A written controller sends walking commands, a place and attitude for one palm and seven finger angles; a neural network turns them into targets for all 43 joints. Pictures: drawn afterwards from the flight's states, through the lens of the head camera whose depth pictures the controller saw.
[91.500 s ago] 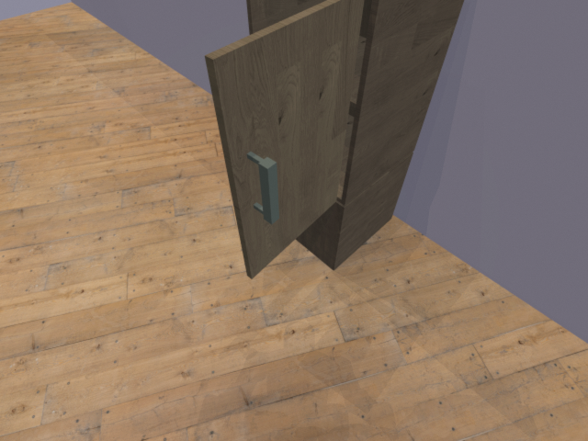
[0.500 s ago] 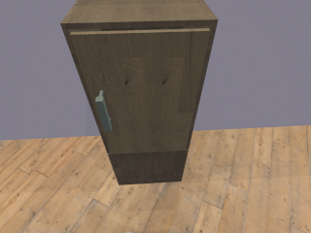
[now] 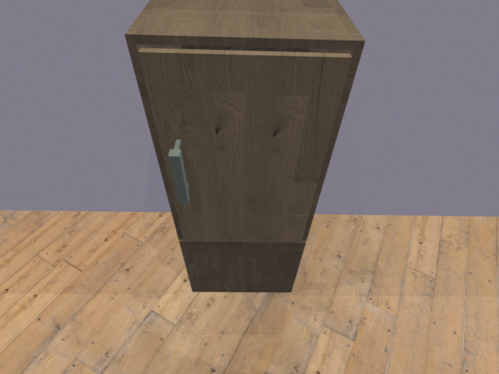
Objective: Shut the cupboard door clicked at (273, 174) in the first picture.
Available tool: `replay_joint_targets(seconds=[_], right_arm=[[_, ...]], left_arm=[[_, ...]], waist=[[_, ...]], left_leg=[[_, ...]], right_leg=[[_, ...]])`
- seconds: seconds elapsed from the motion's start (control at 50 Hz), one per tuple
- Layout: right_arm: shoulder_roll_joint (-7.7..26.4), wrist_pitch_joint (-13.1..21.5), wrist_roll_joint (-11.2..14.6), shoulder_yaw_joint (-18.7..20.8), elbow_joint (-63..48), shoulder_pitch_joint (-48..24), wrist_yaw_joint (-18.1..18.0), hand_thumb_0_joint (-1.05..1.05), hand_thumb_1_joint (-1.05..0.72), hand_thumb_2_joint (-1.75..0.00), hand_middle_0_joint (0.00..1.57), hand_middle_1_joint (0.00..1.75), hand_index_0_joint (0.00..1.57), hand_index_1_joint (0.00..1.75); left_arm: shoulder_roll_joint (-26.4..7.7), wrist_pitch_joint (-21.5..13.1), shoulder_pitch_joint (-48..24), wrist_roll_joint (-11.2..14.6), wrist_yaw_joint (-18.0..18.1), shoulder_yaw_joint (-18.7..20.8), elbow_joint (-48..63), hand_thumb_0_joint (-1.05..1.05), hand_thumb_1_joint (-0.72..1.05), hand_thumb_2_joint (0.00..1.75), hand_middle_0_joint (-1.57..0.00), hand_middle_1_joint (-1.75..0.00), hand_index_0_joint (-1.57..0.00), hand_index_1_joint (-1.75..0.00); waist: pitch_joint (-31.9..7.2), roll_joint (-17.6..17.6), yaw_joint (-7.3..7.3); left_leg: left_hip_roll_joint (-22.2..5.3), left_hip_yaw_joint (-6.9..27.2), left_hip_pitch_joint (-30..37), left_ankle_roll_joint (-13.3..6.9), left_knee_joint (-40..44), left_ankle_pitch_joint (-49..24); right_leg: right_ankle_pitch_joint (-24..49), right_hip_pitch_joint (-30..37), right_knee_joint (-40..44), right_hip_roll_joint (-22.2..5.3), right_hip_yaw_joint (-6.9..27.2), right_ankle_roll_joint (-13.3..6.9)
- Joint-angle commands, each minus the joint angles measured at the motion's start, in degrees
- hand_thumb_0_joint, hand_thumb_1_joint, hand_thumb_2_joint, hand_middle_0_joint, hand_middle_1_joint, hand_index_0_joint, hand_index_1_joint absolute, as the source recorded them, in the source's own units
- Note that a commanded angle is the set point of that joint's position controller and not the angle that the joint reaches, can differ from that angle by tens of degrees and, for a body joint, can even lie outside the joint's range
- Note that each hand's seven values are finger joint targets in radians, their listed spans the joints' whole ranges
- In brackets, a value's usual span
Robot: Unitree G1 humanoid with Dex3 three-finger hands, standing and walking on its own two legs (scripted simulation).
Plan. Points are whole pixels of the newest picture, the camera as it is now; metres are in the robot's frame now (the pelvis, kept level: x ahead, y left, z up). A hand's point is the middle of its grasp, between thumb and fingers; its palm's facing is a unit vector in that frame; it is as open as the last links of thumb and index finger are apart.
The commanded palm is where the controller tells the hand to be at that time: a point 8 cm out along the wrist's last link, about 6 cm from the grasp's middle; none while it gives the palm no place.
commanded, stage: look again from close up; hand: left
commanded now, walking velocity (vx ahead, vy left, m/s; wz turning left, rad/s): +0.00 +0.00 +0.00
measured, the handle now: (181, 172) +0.53 +0.20 -0.01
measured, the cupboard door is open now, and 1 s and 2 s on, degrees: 0 0 0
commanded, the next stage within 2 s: shuffle to correct the standing spot in 0.24 s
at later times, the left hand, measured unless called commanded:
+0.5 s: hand out of the picture +0.02 +0.21 -0.16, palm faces +0.02 -0.96 -0.27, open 7.4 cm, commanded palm none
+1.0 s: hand out of the picture +0.01 +0.11 -0.16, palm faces +0.11 -0.98 -0.17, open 7.4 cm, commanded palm none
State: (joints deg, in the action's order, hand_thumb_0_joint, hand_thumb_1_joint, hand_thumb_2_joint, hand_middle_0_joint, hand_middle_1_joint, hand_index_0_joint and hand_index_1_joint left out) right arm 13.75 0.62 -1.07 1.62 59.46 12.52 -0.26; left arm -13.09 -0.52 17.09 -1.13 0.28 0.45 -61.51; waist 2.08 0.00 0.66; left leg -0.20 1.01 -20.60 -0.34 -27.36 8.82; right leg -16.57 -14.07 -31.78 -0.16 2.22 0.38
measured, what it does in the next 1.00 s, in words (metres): lifts its left foot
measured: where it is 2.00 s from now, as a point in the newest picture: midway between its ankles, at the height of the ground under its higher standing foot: outside the picture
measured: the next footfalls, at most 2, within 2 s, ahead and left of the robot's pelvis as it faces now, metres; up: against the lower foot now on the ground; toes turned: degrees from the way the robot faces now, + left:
left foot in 1.26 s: +0.14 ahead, +0.06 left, +0.00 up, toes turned -1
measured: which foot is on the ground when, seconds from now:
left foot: down 0.00-0.86, up 0.88-1.00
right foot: down 0.00-1.00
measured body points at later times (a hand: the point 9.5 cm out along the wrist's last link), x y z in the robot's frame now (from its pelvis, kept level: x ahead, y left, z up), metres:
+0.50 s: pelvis +0.00 -0.01 +0.01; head +0.00 -0.01 +0.46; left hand +0.02 +0.26 -0.14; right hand +0.05 -0.27 -0.14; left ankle +0.12 +0.12 -0.72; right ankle +0.03 -0.14 -0.73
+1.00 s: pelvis +0.05 -0.05 +0.01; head +0.05 -0.06 +0.46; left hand +0.01 +0.16 -0.14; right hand +0.06 -0.26 -0.15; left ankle +0.10 +0.09 -0.66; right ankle +0.04 -0.11 -0.73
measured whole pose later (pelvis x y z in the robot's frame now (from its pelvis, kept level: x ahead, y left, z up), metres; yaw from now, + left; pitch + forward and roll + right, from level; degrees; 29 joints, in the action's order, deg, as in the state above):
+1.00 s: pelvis +0.05 -0.05 +0.01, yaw +1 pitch -1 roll +2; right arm 7.9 -0.5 -1.9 3.2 61.7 17.4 0.6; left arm -5.7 -3.1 23.1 -1.2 0.9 1.5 -61.9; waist 0.2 0.4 0.7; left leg -2.0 -2.6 -31.7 -1.0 -57.7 14.9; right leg -14.7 -10.2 -25.1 0.4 -4.7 -4.2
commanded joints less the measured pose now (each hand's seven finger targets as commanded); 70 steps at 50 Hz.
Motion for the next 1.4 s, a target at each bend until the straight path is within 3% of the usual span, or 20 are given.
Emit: replay_joint_targets(seconds=[0.0,0.32,0.38,0.56,0.6,0.64,0.68,0.78,0.8,0.84,0.86,0.9,0.96,1.08,1.16,1.2,1.24,1.28,1.32,1.38], right_arm=[[9.4,0.8,0.0,2.0,-2.8,0.0,-0.5,0.00,-0.90,-0.90,0.20,0.30,0.20,0.30],[13.0,1.0,-0.1,1.9,-2.0,-3.0,-0.3,0.00,-0.90,-0.90,0.20,0.30,0.20,0.30],[5.6,0.0,-0.6,0.2,-0.7,0.6,-0.1,0.00,-0.90,-0.90,0.20,0.30,0.20,0.30],[1.3,0.3,-0.8,0.3,-1.2,6.2,-0.1,0.00,-0.90,-0.90,0.20,0.30,0.20,0.30],[1.8,0.7,-0.9,0.5,-0.5,8.8,-0.2,0.00,-0.90,-0.90,0.20,0.30,0.20,0.30],[5.2,0.9,-1.2,1.6,0.1,13.1,-0.6,0.00,-0.90,-0.90,0.20,0.30,0.20,0.30],[6.0,1.5,-0.8,2.4,-0.4,12.0,-0.8,0.00,-0.90,-0.90,0.20,0.30,0.20,0.30],[3.9,1.5,-0.5,2.5,-1.8,4.1,-1.0,0.00,-0.90,-0.90,0.20,0.30,0.20,0.30],[2.2,1.2,-0.4,2.4,-1.7,3.8,-0.9,0.00,-0.90,-0.90,0.20,0.30,0.20,0.30],[-4.6,0.7,0.0,1.9,-5.2,0.4,-0.1,0.00,-0.90,-0.90,0.20,0.30,0.20,0.30],[-1.3,0.5,-0.7,2.4,-5.1,-1.3,0.3,0.00,-0.90,-0.90,0.20,0.30,0.20,0.30],[-2.7,0.3,-0.6,2.6,-2.7,2.9,0.9,0.00,-0.90,-0.90,0.20,0.30,0.20,0.30],[-4.2,0.4,-0.6,2.3,-1.5,5.0,1.2,0.00,-0.90,-0.90,0.20,0.30,0.20,0.30],[-4.4,1.5,-0.3,1.2,-3.7,-1.9,0.8,0.00,-0.90,-0.90,0.20,0.30,0.20,0.30],[-5.7,2.0,0.4,-0.8,-1.7,-2.3,-0.7,0.00,-0.90,-0.90,0.20,0.30,0.20,0.30],[-3.5,2.2,0.6,-0.7,0.4,2.2,-1.7,0.00,-0.90,-0.90,0.20,0.30,0.20,0.30],[1.3,2.1,0.6,0.3,0.9,3.8,-2.4,0.00,-0.90,-0.90,0.20,0.30,0.20,0.30],[1.9,1.0,1.2,0.4,1.3,3.7,-3.0,0.00,-0.90,-0.90,0.20,0.30,0.20,0.30],[1.6,0.3,1.0,0.6,0.7,1.5,-3.3,0.00,-0.90,-0.90,0.20,0.30,0.20,0.30],[1.7,-0.2,0.5,1.5,-0.9,-1.8,-3.2,0.00,-0.90,-0.90,0.20,0.30,0.20,0.30]], left_arm=[[-9.8,-1.0,-0.1,-0.2,0.4,1.8,2.7,0.00,0.90,0.90,-0.20,-0.30,-0.20,-0.30],[-13.6,-1.0,-3.7,0.0,-0.1,2.1,2.5,0.00,0.90,0.90,-0.20,-0.30,-0.20,-0.30],[-7.3,0.3,0.8,0.0,0.0,0.9,0.7,0.00,0.90,0.90,-0.20,-0.30,-0.20,-0.30],[-7.3,0.1,1.2,0.1,-0.2,2.5,2.6,0.00,0.90,0.90,-0.20,-0.30,-0.20,-0.30],[-5.4,0.0,0.9,0.0,-0.2,2.3,3.2,0.00,0.90,0.90,-0.20,-0.30,-0.20,-0.30],[-2.4,-0.1,1.7,0.0,-0.3,2.1,4.0,0.00,0.90,0.90,-0.20,-0.30,-0.20,-0.30],[-0.6,-0.6,0.8,-0.5,-0.5,2.0,4.7,0.00,0.90,0.90,-0.20,-0.30,-0.20,-0.30],[3.4,-0.7,11.1,-0.2,-0.7,1.9,1.2,0.00,0.90,0.90,-0.20,-0.30,-0.20,-0.30],[3.0,-0.9,15.4,-0.2,-0.4,2.2,-0.3,0.00,0.90,0.90,-0.20,-0.30,-0.20,-0.30],[-5.2,-1.2,19.6,-0.9,0.8,4.0,-0.6,0.00,0.90,0.90,-0.20,-0.30,-0.20,-0.30],[-4.1,-1.9,15.6,-0.1,1.1,3.6,0.6,0.00,0.90,0.90,-0.20,-0.30,-0.20,-0.30],[-0.9,-3.1,7.6,-0.2,1.2,2.7,1.9,0.00,0.90,0.90,-0.20,-0.30,-0.20,-0.30],[1.6,-4.0,7.8,-0.2,0.9,2.0,1.2,0.00,0.90,0.90,-0.20,-0.30,-0.20,-0.30],[0.4,-4.2,14.1,-0.7,0.9,2.3,-1.8,0.00,0.90,0.90,-0.20,-0.30,-0.20,-0.30],[1.3,-3.1,12.7,-0.4,1.5,1.2,-3.3,0.00,0.90,0.90,-0.20,-0.30,-0.20,-0.30],[1.6,-2.5,11.0,0.0,1.9,0.7,-3.2,0.00,0.90,0.90,-0.20,-0.30,-0.20,-0.30],[3.3,-1.6,12.5,0.1,2.5,0.5,-2.9,0.00,0.90,0.90,-0.20,-0.30,-0.20,-0.30],[2.3,-0.5,12.2,0.0,3.2,0.6,-2.4,0.00,0.90,0.90,-0.20,-0.30,-0.20,-0.30],[0.8,0.5,8.8,0.4,2.9,1.2,-1.2,0.00,0.90,0.90,-0.20,-0.30,-0.20,-0.30],[0.8,1.1,7.1,0.0,2.4,1.7,0.0,0.00,0.90,0.90,-0.20,-0.30,-0.20,-0.30]], waist=[[2.2,-0.4,-0.81],[0.1,-0.3,-0.31],[-0.2,-0.5,-0.16],[3.9,7.0,-1.96],[5.9,-1.1,-2.75],[5.9,-14.0,-3.82],[4.7,-11.9,-2.55],[-0.5,-9.6,2.91],[-0.2,-5.1,4.58],[5.7,20.3,6.43],[7.3,10.7,3.97],[8.9,5.5,-0.89],[5.9,6.1,-1.30],[1.7,5.7,2.10],[-2.5,8.0,2.01],[-4.6,7.3,-0.08],[-6.8,-1.2,-0.13],[-5.9,-10.1,-0.03],[-3.2,-11.4,-0.01],[-2.6,-7.0,1.03]], left_leg=[[-4.3,7.3,4.7,-1.6,7.8,17.9],[-4.3,8.4,4.3,-1.5,9.1,17.8],[-3.5,7.3,3.8,-0.8,8.3,22.1],[-0.3,-0.9,3.3,-0.4,-6.6,14.6],[-2.7,4.2,4.2,-1.6,-0.2,22.0],[-12.0,21.8,3.7,-6.4,14.8,38.0],[-17.2,29.8,2.1,-11.5,20.0,37.5],[-10.6,12.1,-9.7,-7.5,14.4,28.3],[-8.7,9.3,-14.9,-5.7,8.7,29.3],[2.3,-5.2,-30.1,-0.6,-24.0,20.9],[-1.3,-0.1,-25.8,-1.5,-31.3,15.4],[-3.8,-0.7,-21.1,-1.0,-34.7,8.0],[-3.7,-3.5,-16.0,-0.1,-32.6,2.3],[-3.3,-5.7,-15.5,1.0,-19.2,7.5],[-0.3,-6.5,-0.8,1.3,-3.6,6.1],[-1.6,-5.4,11.6,0.3,6.3,-7.9],[-12.2,-0.1,24.5,-3.9,-1.2,-42.1],[-15.6,2.4,26.1,-7.0,-2.0,-56.0],[-16.7,3.9,20.7,-9.0,2.2,-54.9],[-14.7,3.2,16.2,-8.5,2.8,-42.9]], right_leg=[[-15.8,-8.8,10.8,-3.6,6.2,-3.4],[-14.6,-5.1,11.0,-4.1,6.1,-3.3],[-19.4,-5.3,10.5,-3.4,5.4,-2.8],[-27.1,-11.6,12.2,-7.3,9.2,-6.3],[-25.8,-14.9,5.3,-3.8,5.2,-5.5],[-19.7,-16.7,-12.0,3.1,-4.6,-3.2],[-13.5,-16.9,-24.4,0.4,-3.1,-3.9],[-7.3,5.4,-6.0,0.9,-8.0,-3.1],[-7.4,12.7,1.6,1.0,-6.1,-3.4],[-35.0,11.5,27.6,-21.4,27.9,-10.5],[-34.1,2.4,30.2,-22.1,29.3,-10.2],[-22.5,-2.3,27.6,-18.0,19.2,-9.9],[-5.8,-0.1,24.7,-12.5,7.4,-9.2],[14.8,12.9,20.0,-14.9,7.6,-12.1],[44.7,13.9,10.1,-10.6,1.9,-8.8],[42.9,9.8,4.9,-7.6,0.2,-4.9],[22.7,-1.3,4.6,-5.4,-1.0,-1.5],[7.1,-3.5,3.0,-3.8,-3.3,0.0],[-5.9,-3.0,-1.4,-3.5,-3.8,0.3],[-3.0,-1.5,-0.8,-4.0,-3.5,0.0]])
